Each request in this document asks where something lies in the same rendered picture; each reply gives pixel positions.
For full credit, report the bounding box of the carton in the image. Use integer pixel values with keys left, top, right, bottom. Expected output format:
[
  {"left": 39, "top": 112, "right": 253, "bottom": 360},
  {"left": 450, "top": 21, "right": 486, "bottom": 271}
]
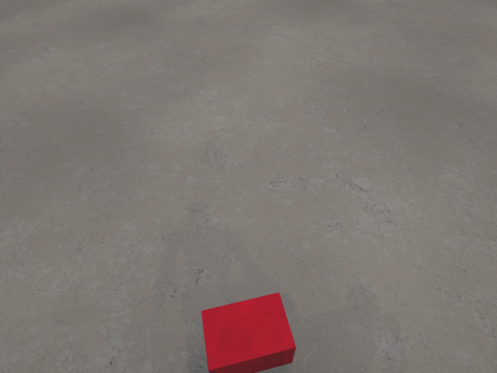
[{"left": 201, "top": 292, "right": 296, "bottom": 373}]

